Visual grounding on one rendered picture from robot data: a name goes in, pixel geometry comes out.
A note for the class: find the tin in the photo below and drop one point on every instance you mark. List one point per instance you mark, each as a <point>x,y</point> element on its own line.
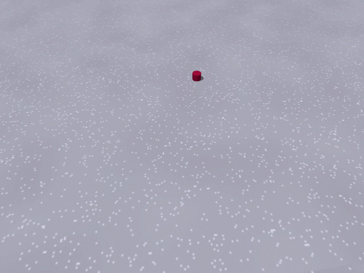
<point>196,76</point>

